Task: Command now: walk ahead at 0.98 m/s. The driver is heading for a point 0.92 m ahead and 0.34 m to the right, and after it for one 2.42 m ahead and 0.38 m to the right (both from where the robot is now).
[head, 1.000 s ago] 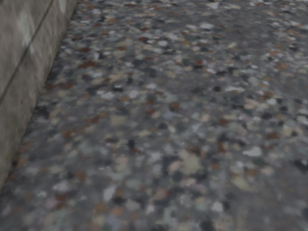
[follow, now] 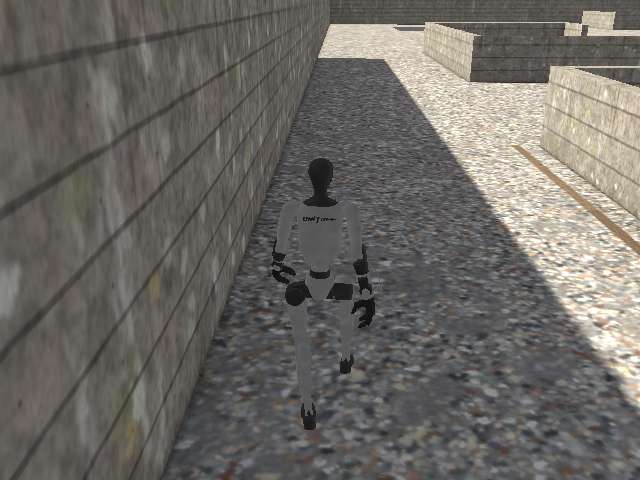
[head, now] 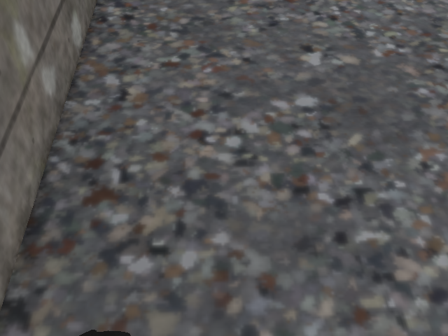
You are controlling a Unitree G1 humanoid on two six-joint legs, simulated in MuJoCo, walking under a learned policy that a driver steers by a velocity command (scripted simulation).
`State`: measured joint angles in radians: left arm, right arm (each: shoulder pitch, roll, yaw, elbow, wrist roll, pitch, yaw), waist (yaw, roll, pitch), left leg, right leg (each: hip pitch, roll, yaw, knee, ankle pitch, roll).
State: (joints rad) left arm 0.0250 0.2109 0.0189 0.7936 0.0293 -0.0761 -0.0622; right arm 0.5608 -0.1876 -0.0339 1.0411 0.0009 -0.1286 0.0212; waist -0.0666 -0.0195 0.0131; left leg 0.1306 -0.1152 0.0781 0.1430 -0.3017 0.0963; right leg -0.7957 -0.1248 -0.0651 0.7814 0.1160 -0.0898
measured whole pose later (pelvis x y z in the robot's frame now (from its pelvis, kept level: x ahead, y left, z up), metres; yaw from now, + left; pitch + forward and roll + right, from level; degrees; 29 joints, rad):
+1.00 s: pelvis +0.92 -0.16 -0.03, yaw -42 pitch +1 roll +2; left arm -0.05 0.28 0.02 0.63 0.05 -0.03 -0.08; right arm 0.51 -0.25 -0.02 0.98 -0.02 -0.10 -0.02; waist -0.06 -0.03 0.04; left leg 0.25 0.03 0.33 0.36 -0.46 -0.05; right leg -0.64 0.03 -0.13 0.71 -0.07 -0.20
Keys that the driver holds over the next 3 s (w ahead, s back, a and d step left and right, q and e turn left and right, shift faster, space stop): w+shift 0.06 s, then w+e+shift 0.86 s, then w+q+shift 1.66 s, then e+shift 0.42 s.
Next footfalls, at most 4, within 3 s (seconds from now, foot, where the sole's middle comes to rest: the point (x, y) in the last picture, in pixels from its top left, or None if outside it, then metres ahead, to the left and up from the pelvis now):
0.14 right None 0.35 -0.07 -0.77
0.58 left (202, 241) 0.81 0.05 -0.77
1.02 right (301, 181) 1.04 -0.33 -0.77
1.48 left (319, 104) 1.47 -0.48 -0.77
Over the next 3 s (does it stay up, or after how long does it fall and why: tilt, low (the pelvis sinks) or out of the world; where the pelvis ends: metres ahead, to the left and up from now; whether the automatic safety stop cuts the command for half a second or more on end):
stays up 2.51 -0.41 0.00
